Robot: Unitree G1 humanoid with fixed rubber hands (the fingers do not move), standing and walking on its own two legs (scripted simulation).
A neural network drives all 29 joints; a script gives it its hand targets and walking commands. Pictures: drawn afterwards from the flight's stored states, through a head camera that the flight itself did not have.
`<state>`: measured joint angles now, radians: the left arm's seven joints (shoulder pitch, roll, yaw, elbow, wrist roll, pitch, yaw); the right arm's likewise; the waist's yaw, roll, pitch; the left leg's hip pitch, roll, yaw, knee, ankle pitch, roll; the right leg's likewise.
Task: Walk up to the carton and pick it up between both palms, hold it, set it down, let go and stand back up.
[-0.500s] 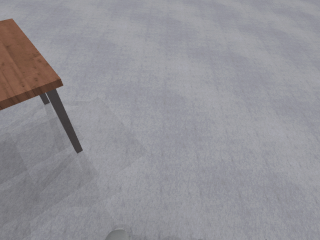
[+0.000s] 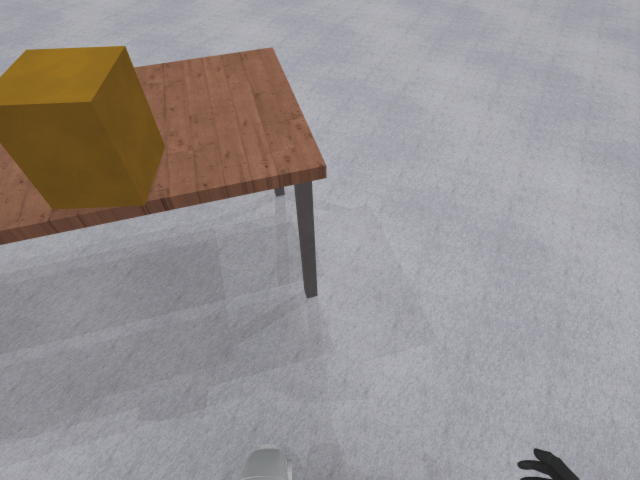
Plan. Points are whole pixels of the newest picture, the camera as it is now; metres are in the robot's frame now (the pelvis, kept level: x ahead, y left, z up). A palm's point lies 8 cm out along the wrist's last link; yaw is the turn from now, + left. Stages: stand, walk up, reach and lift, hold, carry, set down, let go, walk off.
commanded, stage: walk up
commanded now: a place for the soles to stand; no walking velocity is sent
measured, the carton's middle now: (87, 130) +0.76 +0.53 -0.01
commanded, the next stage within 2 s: none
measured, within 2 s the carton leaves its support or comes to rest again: neither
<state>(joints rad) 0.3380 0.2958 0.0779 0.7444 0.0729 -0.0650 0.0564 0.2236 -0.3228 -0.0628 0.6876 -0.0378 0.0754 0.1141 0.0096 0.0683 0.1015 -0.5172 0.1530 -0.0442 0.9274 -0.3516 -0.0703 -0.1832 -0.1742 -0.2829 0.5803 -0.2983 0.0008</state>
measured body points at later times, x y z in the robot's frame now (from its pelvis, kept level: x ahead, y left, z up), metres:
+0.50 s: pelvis +0.12 +0.14 +0.01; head +0.14 +0.15 +0.46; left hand +0.20 +0.41 -0.10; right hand +0.17 -0.13 -0.11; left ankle +0.09 +0.16 -0.72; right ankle +0.23 +0.01 -0.68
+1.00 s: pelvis +0.24 +0.24 -0.01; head +0.27 +0.26 +0.44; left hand +0.15 +0.51 -0.12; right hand +0.48 +0.06 -0.10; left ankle +0.30 +0.42 -0.72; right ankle +0.26 +0.06 -0.72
